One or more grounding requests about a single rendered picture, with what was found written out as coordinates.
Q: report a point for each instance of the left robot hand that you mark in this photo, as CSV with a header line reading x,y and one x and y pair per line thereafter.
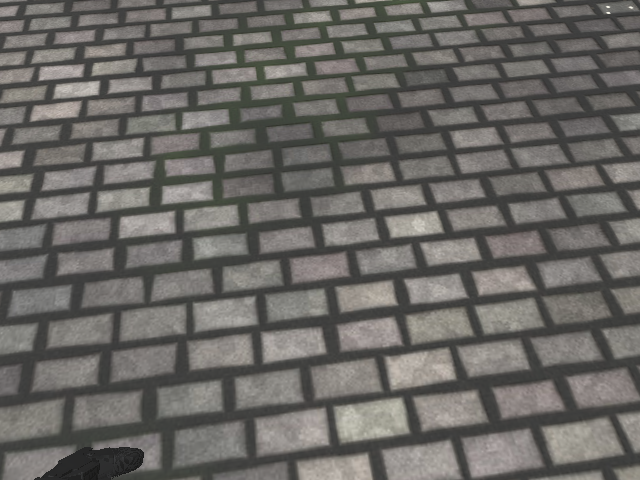
x,y
88,464

